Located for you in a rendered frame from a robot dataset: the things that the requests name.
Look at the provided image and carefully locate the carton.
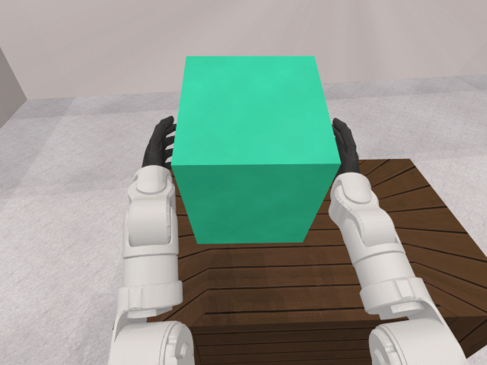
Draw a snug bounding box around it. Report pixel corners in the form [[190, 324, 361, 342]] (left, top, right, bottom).
[[171, 56, 341, 244]]

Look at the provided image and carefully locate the right robot upper arm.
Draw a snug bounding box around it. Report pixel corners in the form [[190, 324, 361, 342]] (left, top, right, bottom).
[[369, 317, 466, 365]]

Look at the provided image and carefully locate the right robot hand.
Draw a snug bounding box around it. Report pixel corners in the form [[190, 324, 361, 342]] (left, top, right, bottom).
[[332, 118, 360, 182]]

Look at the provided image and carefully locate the left robot hand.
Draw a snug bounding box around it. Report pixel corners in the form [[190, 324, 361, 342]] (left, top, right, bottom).
[[142, 116, 177, 170]]

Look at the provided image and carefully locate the pedestal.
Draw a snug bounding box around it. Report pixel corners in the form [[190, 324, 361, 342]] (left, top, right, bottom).
[[113, 159, 487, 365]]

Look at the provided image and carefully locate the robot left forearm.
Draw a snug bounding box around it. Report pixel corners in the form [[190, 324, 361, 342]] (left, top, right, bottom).
[[107, 165, 183, 365]]

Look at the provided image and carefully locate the left robot upper arm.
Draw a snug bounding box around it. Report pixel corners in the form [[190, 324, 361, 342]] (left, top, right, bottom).
[[109, 321, 195, 365]]

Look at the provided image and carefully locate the robot right forearm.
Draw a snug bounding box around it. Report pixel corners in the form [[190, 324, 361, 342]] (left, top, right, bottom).
[[329, 173, 468, 365]]

